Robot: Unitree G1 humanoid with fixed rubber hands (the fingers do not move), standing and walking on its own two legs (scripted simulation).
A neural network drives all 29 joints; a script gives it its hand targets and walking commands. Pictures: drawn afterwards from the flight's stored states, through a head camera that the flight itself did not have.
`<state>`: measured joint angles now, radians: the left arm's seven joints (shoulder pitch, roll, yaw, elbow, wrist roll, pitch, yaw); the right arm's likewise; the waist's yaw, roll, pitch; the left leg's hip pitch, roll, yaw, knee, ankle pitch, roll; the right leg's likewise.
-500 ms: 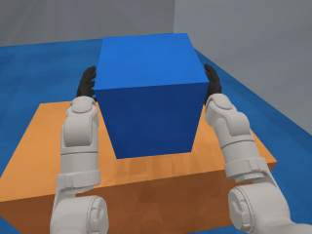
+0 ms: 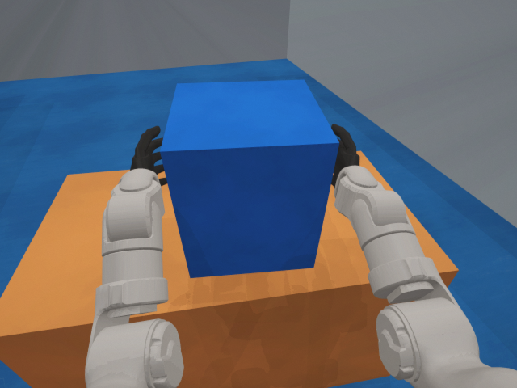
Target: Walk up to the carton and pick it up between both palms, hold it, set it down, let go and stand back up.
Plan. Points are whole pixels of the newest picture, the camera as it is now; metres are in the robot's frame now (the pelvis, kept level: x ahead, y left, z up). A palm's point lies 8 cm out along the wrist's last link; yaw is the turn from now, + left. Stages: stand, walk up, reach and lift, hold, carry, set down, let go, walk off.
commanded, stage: hold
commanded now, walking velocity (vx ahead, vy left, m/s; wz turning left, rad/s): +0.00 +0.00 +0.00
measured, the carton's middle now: (247, 178) +0.41 +0.02 +0.17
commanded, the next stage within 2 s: set down in 0.68 s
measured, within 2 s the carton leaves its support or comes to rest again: neither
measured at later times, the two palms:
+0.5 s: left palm (145, 167) +0.37 +0.17 +0.23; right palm (347, 163) +0.38 -0.13 +0.22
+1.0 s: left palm (139, 169) +0.37 +0.18 +0.22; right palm (339, 166) +0.38 -0.12 +0.21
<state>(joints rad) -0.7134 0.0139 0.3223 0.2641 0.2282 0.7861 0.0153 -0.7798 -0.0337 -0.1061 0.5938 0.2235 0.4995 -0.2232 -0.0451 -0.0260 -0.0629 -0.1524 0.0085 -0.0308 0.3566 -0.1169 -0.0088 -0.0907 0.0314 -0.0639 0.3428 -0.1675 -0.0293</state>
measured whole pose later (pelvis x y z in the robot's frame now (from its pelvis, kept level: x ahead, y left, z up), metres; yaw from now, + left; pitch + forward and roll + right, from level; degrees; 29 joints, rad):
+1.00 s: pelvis +0.00 +0.00 +0.00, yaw +0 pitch -5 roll +0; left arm -0.75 -0.01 0.44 0.31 0.30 0.65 -0.06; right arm -0.80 0.01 -0.10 0.67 0.03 0.32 -0.19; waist -0.05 -0.04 -0.05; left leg -0.14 0.01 -0.03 0.35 -0.12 0.00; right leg -0.08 0.03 -0.06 0.34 -0.17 -0.03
